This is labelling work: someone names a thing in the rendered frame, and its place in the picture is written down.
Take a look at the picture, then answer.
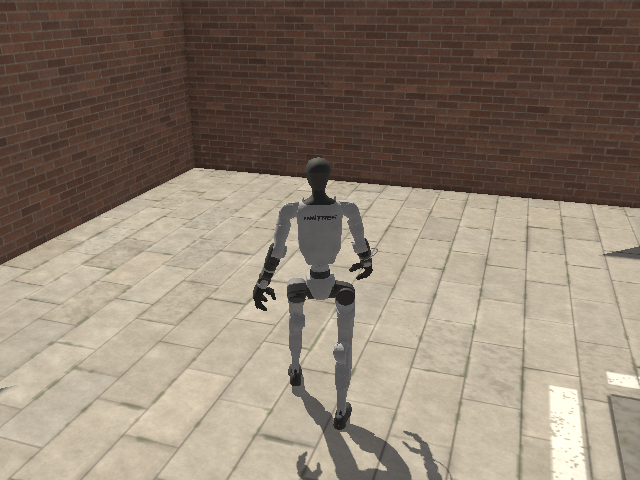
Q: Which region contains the robot left forearm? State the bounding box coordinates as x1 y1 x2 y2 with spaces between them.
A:
256 243 280 289

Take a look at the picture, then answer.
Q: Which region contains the right robot shin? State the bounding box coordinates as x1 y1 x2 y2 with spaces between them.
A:
335 345 352 416

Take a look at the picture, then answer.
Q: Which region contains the robot left upper arm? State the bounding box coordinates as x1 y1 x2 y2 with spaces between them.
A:
271 202 299 259

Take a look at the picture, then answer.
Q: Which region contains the robot right foot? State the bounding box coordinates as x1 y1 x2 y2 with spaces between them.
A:
333 402 352 430

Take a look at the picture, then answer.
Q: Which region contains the robot right hand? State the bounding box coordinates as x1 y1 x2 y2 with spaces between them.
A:
349 262 373 280

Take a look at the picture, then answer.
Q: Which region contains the robot left hand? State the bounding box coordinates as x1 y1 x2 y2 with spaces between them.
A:
253 284 276 311

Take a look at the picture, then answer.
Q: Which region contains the robot right forearm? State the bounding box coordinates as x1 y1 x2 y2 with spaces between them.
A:
357 238 372 267

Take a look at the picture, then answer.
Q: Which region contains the robot right upper arm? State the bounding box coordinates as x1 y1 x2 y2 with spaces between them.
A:
339 200 368 254

